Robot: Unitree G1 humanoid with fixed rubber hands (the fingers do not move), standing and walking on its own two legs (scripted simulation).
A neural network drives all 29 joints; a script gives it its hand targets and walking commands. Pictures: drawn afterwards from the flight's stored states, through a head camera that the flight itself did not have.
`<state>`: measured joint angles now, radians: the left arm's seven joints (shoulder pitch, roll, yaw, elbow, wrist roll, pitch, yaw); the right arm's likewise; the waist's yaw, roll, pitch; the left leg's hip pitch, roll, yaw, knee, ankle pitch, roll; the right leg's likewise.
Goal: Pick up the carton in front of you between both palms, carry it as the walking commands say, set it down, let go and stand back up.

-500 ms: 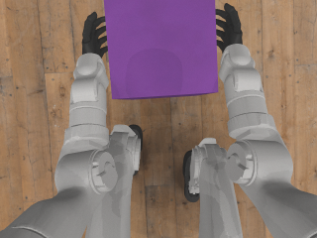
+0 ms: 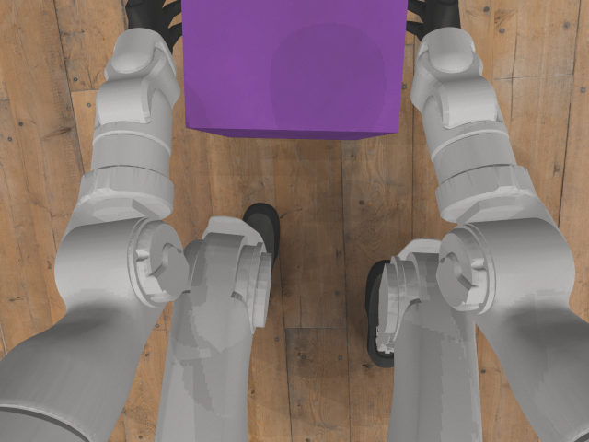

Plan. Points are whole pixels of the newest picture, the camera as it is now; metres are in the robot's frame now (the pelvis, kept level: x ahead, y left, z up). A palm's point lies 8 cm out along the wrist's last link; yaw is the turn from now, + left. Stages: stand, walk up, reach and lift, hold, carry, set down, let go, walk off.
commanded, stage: set down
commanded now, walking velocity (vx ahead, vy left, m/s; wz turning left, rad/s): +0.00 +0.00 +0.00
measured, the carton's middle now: (294, 55) +0.51 +0.10 -0.23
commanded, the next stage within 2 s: none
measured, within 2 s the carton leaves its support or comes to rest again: rests again in 0.96 s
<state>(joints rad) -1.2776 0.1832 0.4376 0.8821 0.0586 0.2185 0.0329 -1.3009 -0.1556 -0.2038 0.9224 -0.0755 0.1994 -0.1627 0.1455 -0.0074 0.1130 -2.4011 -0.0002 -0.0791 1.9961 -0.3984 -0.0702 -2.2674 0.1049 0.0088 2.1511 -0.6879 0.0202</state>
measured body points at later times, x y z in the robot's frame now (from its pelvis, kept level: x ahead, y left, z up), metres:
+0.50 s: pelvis -0.01 +0.00 -0.01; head +0.35 +0.00 +0.25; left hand +0.51 +0.24 -0.17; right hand +0.54 -0.06 -0.20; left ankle +0.14 +0.14 -0.36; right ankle +0.07 -0.11 -0.36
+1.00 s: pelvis -0.01 +0.01 -0.01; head +0.36 +0.00 +0.24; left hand +0.49 +0.26 -0.19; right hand +0.55 -0.06 -0.21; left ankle +0.14 +0.14 -0.36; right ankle +0.07 -0.11 -0.36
